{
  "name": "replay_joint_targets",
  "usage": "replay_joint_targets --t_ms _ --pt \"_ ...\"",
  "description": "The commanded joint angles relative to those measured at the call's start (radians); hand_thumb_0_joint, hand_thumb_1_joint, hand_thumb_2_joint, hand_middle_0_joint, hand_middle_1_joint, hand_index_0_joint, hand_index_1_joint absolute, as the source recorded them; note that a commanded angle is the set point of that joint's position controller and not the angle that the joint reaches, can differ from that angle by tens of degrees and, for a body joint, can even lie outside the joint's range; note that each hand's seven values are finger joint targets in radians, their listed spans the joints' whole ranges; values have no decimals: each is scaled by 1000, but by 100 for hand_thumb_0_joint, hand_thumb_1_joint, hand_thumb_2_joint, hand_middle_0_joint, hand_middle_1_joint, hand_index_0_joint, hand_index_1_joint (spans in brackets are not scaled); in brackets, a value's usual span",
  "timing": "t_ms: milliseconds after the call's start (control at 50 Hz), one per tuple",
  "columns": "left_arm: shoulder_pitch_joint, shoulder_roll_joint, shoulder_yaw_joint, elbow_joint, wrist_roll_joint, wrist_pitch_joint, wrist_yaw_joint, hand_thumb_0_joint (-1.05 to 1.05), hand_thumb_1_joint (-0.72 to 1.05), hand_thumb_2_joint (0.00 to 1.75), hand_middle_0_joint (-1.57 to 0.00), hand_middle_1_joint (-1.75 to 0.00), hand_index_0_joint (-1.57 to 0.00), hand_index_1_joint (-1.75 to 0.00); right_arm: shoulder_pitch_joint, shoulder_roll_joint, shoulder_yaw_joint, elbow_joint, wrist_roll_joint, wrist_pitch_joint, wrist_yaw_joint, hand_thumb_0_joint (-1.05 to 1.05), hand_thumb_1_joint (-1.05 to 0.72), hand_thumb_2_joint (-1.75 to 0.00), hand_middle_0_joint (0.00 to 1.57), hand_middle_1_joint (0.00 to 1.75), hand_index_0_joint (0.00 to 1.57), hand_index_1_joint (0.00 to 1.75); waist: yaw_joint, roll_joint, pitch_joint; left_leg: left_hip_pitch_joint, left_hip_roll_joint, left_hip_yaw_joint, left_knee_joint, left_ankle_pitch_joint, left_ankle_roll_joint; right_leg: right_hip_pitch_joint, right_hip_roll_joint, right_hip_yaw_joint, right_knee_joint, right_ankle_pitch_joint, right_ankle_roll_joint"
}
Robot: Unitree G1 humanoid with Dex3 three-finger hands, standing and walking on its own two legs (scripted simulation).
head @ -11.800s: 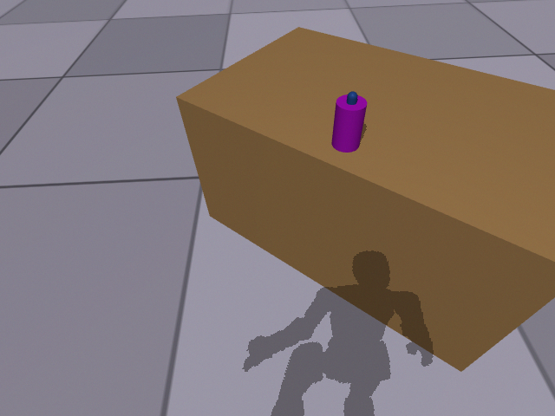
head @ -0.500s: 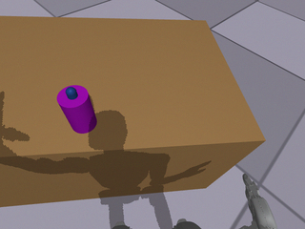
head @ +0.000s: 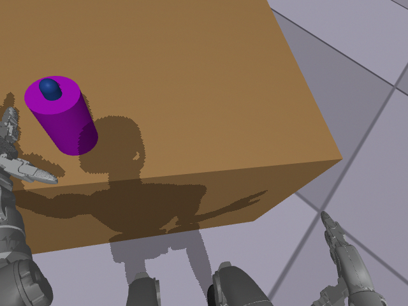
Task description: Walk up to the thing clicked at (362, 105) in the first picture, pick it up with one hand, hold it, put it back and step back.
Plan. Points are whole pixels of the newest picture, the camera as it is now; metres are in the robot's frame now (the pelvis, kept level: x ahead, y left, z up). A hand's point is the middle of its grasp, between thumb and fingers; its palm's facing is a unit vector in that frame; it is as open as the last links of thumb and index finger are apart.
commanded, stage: close in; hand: left
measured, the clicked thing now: (64, 114) +0.48 +0.22 +0.05
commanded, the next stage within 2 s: rest palm in 0.40 s
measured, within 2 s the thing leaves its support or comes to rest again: leaves its support in 1.94 s
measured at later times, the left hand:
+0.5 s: hand (59, 131) +0.46 +0.23 +0.03, palm faces +0.17 -0.98 +0.04, open 17.6 cm
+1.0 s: hand (64, 119) +0.48 +0.22 +0.03, palm faces +0.20 -0.98 +0.02, open 15.6 cm
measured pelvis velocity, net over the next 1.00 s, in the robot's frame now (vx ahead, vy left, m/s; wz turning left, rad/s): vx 0.00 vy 0.00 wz -0.01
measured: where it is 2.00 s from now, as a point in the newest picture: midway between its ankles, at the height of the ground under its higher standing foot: outside the picture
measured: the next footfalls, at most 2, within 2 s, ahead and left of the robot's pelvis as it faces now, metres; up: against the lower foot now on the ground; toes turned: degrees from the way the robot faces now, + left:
none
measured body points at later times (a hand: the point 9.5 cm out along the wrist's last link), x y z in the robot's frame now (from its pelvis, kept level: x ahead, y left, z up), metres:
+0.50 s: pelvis -0.01 +0.00 -0.01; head +0.11 +0.04 +0.43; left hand +0.44 +0.28 +0.03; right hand +0.15 -0.26 +0.00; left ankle +0.02 +0.12 -0.65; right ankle +0.02 -0.15 -0.65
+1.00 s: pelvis +0.00 +0.00 -0.01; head +0.12 +0.04 +0.42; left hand +0.47 +0.27 +0.03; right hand +0.15 -0.26 +0.00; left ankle +0.02 +0.12 -0.65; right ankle +0.02 -0.15 -0.65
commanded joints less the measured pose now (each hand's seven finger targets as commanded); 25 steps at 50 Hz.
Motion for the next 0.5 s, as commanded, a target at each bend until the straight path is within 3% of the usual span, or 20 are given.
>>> replay_joint_targets --t_ms 0,60,100,140,180,220,260,280,300,320,340,360,400,420,440,480 --pt "-338 312 33 -224 14 -84 92 0 -57 6 -6 -6 -6 -6 19 -167 -120 -218 -4 -18 -3 0 53 -5 5 5 5 5 68 337 -537 435 -15 22 -111 433 6 138 11 -19 -71 307 -63" --pt "-351 289 33 -248 23 -80 140 0 -58 3 -6 -5 -7 -4 35 -159 -124 -252 -5 3 1 0 52 -5 5 5 5 5 67 315 -585 415 -14 23 -109 405 10 166 16 -20 -71 302 -61" --pt "-339 237 -1 -227 28 -77 157 0 -58 3 -6 -5 -7 -4 56 -125 -104 -237 -1 17 4 0 53 -5 5 5 5 5 59 278 -543 364 -16 31 -102 398 17 185 17 -16 -71 323 -56" --pt "-325 223 -5 -217 26 -73 168 0 -57 2 -6 -4 -7 -4 37 -172 -154 -269 5 27 -3 0 53 -5 5 5 5 5 47 215 -527 346 -16 33 -101 368 26 184 20 -11 -78 320 -51" --pt "-339 178 -43 -207 31 -71 170 0 -55 2 -6 -4 -7 -3 45 -142 -122 -286 8 30 0 0 53 -5 5 5 5 5 37 197 -492 324 -16 37 -107 325 28 171 18 -7 -85 295 -50" --pt "-346 195 -26 -190 29 -77 179 0 -55 2 -6 -4 -7 -3 68 -155 -146 -268 13 39 -2 0 54 -5 5 5 5 5 36 169 -434 289 -18 41 -114 266 31 158 19 -5 -95 254 -47" --pt "-350 172 -42 -182 28 -78 188 0 -56 1 -6 -4 -7 -3 78 -158 -143 -322 17 40 -1 0 54 -5 5 5 5 5 17 130 -443 282 -19 44 -117 241 38 176 18 1 -105 250 -41" --pt "-366 159 -60 -202 30 -83 188 0 -55 2 -6 -4 -7 -3 86 -150 -139 -311 17 43 2 0 55 -4 5 5 5 5 23 155 -436 294 -21 48 -119 235 34 168 15 3 -103 244 -42" --pt "-404 85 -131 -210 30 -82 182 0 -55 1 -6 -4 -8 -2 123 -116 -110 -304 17 45 6 0 54 -5 5 5 5 5 4 177 -446 312 -24 49 -113 249 37 160 14 9 -107 261 -40" --pt "-408 162 -67 -238 27 -89 193 0 -56 2 -6 -3 -7 -2 104 -139 -126 -333 21 45 4 0 54 -5 5 5 5 5 25 163 -462 321 -24 48 -114 262 36 171 16 -2 -100 264 -42" --pt "-391 188 -51 -210 36 -87 200 0 -57 0 -7 -3 -8 -2 115 -149 -145 -312 21 49 3 0 54 -5 5 5 5 5 25 177 -455 328 -24 49 -109 285 33 165 15 -2 -94 281 -44" --pt "-396 158 -75 -196 39 -83 202 0 -58 0 -7 -3 -8 -2 129 -146 -138 -318 17 52 7 0 54 -5 5 5 5 5 11 188 -450 327 -24 47 -107 284 32 149 16 -2 -94 278 -45" --pt "-427 119 -99 -238 40 -91 205 0 -57 3 -6 -3 -7 -2 119 -126 -124 -314 13 54 14 0 54 -5 5 5 5 5 24 231 -450 369 -18 36 -118 310 19 118 17 -14 -78 258 -53" --pt "-449 99 -121 -258 42 -94 212 0 -56 3 -6 -3 -7 -2 129 -118 -122 -314 12 54 16 0 54 -5 5 5 5 5 15 257 -465 386 -19 37 -116 304 20 110 14 -12 -83 252 -54" --pt "-438 129 -101 -242 50 -89 223 0 -56 3 -6 -2 -7 -2 112 -151 -150 -333 12 58 14 0 54 -5 5 5 5 5 20 245 -471 391 -16 31 -124 308 18 115 16 -18 -82 247 -56" --pt "-458 124 -115 -265 62 -89 241 0 -56 2 -6 -2 -7 -1 97 -137 -138 -343 10 62 19 0 54 -5 5 5 5 5 27 253 -490 383 -18 33 -119 318 20 139 15 -14 -83 267 -54"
